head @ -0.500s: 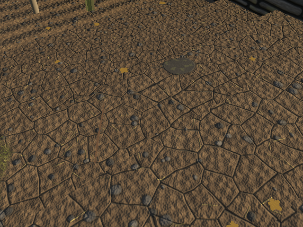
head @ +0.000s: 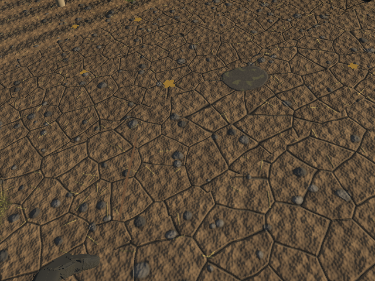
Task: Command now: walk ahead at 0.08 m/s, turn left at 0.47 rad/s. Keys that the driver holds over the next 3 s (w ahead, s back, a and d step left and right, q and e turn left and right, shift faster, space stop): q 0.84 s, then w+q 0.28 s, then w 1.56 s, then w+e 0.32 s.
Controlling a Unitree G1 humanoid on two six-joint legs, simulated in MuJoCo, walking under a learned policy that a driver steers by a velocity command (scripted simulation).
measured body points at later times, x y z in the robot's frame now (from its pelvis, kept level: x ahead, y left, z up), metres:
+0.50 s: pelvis -0.01 +0.02 -0.04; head +0.00 +0.02 +0.41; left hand -0.06 +0.28 -0.16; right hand +0.33 -0.07 -0.05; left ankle -0.02 +0.16 -0.61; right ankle +0.11 -0.11 -0.76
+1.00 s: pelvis +0.00 +0.10 -0.03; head +0.00 +0.14 +0.41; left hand +0.10 +0.38 -0.11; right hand +0.17 -0.12 -0.13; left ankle -0.05 +0.18 -0.76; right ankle +0.13 +0.06 -0.58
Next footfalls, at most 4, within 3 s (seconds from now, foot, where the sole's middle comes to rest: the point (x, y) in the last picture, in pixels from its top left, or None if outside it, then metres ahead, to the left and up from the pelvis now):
0.60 left None -0.01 0.20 -0.80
1.20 right None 0.24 0.08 -0.80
1.68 left None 0.32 0.42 -0.80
2.36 right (61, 242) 0.80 0.54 -0.95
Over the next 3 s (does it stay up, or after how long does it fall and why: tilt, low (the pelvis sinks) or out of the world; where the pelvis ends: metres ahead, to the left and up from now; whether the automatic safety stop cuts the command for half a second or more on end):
stays up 0.84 0.75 -0.17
